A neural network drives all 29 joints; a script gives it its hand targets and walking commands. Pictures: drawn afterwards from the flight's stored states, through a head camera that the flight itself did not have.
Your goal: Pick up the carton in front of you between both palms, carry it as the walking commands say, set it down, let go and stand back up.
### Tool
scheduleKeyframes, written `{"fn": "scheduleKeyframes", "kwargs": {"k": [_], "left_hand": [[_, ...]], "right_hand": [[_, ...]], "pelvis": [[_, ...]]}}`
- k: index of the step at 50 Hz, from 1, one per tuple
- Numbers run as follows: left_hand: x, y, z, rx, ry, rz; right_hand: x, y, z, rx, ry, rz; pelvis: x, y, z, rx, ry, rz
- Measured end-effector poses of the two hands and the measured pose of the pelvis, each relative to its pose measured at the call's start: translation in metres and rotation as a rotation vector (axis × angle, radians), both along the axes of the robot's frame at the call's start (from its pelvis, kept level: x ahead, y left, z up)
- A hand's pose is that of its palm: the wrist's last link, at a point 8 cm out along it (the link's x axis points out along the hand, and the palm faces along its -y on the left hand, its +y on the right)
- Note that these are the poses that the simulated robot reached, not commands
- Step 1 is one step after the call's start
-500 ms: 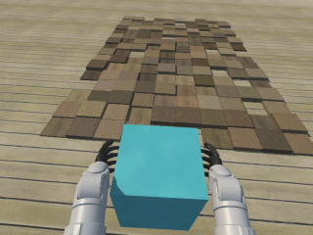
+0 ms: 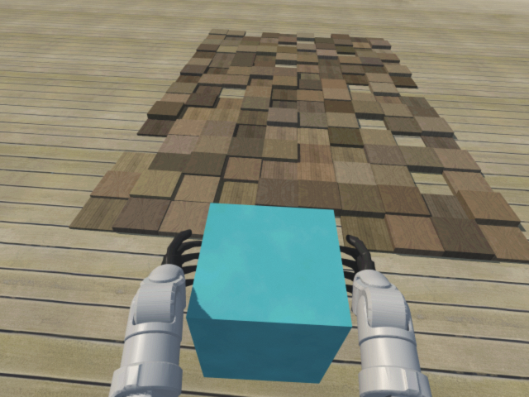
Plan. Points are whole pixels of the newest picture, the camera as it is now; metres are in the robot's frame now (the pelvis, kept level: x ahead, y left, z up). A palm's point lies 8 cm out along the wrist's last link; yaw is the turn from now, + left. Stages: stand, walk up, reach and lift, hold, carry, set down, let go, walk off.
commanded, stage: hold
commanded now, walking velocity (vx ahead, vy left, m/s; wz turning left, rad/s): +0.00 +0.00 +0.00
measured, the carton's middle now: (266, 296) +0.30 +0.00 -0.02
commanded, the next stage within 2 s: carry in 0.06 s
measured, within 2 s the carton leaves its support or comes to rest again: neither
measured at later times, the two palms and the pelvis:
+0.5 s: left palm (174, 215) +0.40 +0.17 +0.08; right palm (343, 220) +0.40 -0.13 +0.08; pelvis +0.12 +0.01 -0.01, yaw +3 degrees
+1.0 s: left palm (183, 129) +0.68 +0.21 +0.09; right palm (308, 134) +0.67 -0.09 +0.09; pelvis +0.40 +0.06 +0.00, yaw +0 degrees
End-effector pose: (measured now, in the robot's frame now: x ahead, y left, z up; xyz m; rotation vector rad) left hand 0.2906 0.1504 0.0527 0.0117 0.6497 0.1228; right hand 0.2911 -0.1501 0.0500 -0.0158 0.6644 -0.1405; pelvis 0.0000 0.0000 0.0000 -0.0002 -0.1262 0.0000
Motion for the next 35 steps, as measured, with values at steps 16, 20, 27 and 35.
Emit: {"fn": "scheduleKeyframes", "kwargs": {"k": [16, 20, 27, 35], "left_hand": [[0.039, 0.025, 0.015, -0.012, -0.042, 0.036], [0.069, 0.026, 0.023, -0.016, 0.008, 0.021], [0.117, 0.019, 0.025, -0.055, 0.036, 0.066], [0.192, 0.059, 0.031, -0.073, 0.004, 0.124]], "right_hand": [[0.049, 0.025, 0.020, 0.011, -0.044, 0.013], [0.071, 0.027, 0.023, 0.015, 0.008, -0.005], [0.124, 0.020, 0.028, 0.045, 0.035, -0.018], [0.215, 0.061, 0.037, 0.047, 0.004, 0.026]], "pelvis": [[0.049, 0.018, -0.013, 0.005, 0.164, 0.012], [0.077, 0.018, -0.008, -0.019, 0.196, -0.006], [0.140, 0.016, -0.007, -0.018, 0.226, 0.057], [0.227, 0.041, -0.013, 0.012, 0.214, 0.040]]}}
